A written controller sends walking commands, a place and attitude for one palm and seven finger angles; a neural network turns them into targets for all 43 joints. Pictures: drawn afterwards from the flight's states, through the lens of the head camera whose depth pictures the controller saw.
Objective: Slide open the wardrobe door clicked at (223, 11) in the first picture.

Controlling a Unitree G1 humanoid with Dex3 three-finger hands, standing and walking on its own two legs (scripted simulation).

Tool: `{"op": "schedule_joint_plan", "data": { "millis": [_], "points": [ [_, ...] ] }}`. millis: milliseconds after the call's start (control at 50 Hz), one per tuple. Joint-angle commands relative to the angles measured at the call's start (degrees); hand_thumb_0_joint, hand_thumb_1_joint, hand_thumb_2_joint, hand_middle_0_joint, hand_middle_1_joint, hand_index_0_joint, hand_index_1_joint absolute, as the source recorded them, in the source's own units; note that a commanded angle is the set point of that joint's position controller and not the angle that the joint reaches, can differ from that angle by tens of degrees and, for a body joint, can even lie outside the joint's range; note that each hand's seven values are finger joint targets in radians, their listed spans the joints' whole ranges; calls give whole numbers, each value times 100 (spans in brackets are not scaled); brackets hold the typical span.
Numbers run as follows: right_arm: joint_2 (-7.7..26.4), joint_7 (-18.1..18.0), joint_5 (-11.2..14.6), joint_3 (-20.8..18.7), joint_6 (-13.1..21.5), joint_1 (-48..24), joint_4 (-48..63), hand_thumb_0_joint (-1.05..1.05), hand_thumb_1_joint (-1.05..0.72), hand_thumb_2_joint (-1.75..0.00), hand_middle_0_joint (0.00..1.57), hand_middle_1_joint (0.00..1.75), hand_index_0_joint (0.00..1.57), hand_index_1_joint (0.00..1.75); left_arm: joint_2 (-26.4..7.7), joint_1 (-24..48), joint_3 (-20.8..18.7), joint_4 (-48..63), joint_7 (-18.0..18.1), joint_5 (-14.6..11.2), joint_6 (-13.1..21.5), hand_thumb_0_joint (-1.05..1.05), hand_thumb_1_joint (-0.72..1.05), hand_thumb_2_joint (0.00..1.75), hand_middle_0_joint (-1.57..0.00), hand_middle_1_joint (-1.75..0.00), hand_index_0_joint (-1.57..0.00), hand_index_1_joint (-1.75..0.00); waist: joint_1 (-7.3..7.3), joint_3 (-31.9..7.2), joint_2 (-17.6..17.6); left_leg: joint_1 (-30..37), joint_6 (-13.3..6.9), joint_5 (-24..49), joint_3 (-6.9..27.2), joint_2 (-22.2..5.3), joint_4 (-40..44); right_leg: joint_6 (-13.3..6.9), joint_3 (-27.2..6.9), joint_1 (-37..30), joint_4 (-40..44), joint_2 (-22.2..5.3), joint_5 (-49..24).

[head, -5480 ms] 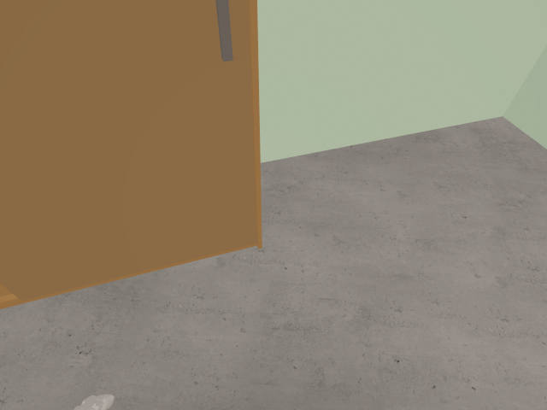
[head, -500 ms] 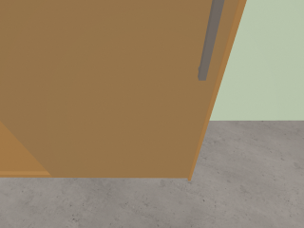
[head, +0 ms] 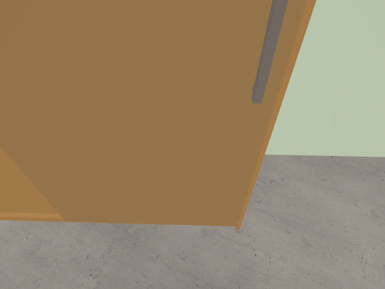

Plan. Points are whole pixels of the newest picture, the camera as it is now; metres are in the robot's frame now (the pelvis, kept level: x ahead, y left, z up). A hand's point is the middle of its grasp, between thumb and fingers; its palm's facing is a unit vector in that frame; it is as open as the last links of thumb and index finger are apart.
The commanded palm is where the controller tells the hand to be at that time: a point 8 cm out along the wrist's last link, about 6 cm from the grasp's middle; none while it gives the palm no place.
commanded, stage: look again from close up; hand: right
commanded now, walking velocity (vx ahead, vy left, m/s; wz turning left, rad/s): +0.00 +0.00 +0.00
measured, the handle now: (265, 51) +0.56 -0.13 +0.24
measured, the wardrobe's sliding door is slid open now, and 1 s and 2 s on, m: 0.00 0.00 0.00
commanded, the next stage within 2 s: raise the hand with hooked fingers in 1.26 s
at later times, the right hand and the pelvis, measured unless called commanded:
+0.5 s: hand out of the picture +0.00 -0.16 -0.17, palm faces +0.00 +0.98 -0.19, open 7.4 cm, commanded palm none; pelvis +0.01 +0.01 +0.00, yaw +0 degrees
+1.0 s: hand out of the picture +0.04 -0.17 -0.17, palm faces -0.02 +0.98 -0.20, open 7.4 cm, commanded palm none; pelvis +0.03 +0.01 +0.01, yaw +0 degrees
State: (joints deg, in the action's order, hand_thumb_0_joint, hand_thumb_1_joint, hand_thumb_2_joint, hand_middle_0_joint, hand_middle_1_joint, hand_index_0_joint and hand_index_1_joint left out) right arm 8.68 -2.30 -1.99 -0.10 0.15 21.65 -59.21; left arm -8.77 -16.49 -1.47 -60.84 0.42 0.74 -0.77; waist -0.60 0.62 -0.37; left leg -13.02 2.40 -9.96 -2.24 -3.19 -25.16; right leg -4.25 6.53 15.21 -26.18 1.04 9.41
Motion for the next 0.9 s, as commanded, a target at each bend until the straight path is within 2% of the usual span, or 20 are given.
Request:
{"op": "schedule_joint_plan", "data": {
  "millis": [0, 100, 220, 360, 400, 480, 580, 680, 800, 880],
  "points": [
    [531, -56, 12, -121, 62, 435, 154, 0, -90, -90, 20, 30, 20, 30, -709, -204, -152, 243, 24, -7, 103, 0, 90, 90, -20, -30, -20, -30, 42, 540, 167, -238, -279, -721, 365, -247, 425, 237, -1159, 417, 1156, -830, 1780],
    [549, -53, 21, -126, 75, 401, 138, 0, -90, -90, 20, 30, 20, 30, -686, -243, -146, 198, 21, -6, 99, 0, 90, 90, -20, -30, -20, -30, 30, 502, -35, -266, -303, -836, 451, -281, 517, 240, -1114, 357, 1062, -780, 1636],
    [556, -51, 32, -125, 97, 326, 105, 0, -90, -90, 20, 30, 20, 30, -689, -242, -140, 126, 26, -12, 131, 0, 90, 90, -20, -30, -20, -30, 28, 413, 90, -172, -309, -585, 426, -289, 483, 242, -1100, 250, 1080, -810, 1449],
    [592, -47, 37, -117, 108, 256, 44, 0, -90, -90, 20, 30, 20, 30, -699, -202, -131, 62, 27, -20, 136, 0, 90, 90, -20, -30, -20, -30, 20, 488, 57, -187, -313, -609, 462, -320, 568, 253, -1066, 184, 1076, -788, 1368],
    [610, -50, 40, -117, 114, 237, 33, 0, -90, -90, 20, 30, 20, 30, -704, -230, -130, 43, 26, -22, 141, 0, 90, 90, -20, -30, -20, -30, 14, 388, 70, -141, -318, -507, 452, -315, 557, 258, -1069, 83, 1051, -791, 1234],
    [604, -41, 41, -117, 105, 185, -7, 0, -90, -90, 20, 30, 20, 30, -711, -176, -118, 13, 32, -18, 136, 0, 90, 90, -20, -30, -20, -30, 20, 464, 77, -125, -305, -581, 441, -308, 577, 269, -1063, 157, 1114, -799, 1385],
    [627, -36, 46, -117, 116, 96, -24, 0, -90, -90, 20, 30, 20, 30, -754, -134, -114, -10, 34, -17, 155, 0, 90, 90, -20, -30, -20, -30, 13, 393, 115, -67, -308, -437, 435, -319, 572, 279, -1038, 33, 1108, -806, 1192],
    [682, -32, 56, -112, 136, 5, -29, 0, -90, -90, 20, 30, 20, 30, -783, -61, -105, -22, 34, -21, 170, 0, 90, 90, -20, -30, -20, -30, 9, 361, 12, -47, -323, -314, 470, -360, 631, 275, -977, -114, 1031, -790, 878],
    [783, -39, 64, -107, 162, -117, -44, 0, -90, -90, 20, 30, 20, 30, -835, 3, -81, -70, 37, -40, 208, 0, 90, 90, -20, -30, -20, -30, 20, 194, -22, 150, -319, 111, 458, -396, 640, 268, -907, -372, 912, -808, 164],
    [792, -30, 75, -94, 149, -206, -74, 0, -90, -90, 20, 30, 20, 30, -856, 93, -62, -109, 39, -28, 191, 0, 90, 90, -20, -30, -20, -30, 5, 360, 10, 88, -314, -57, 472, -400, 715, 298, -887, -357, 989, -791, 344]
  ]
}}
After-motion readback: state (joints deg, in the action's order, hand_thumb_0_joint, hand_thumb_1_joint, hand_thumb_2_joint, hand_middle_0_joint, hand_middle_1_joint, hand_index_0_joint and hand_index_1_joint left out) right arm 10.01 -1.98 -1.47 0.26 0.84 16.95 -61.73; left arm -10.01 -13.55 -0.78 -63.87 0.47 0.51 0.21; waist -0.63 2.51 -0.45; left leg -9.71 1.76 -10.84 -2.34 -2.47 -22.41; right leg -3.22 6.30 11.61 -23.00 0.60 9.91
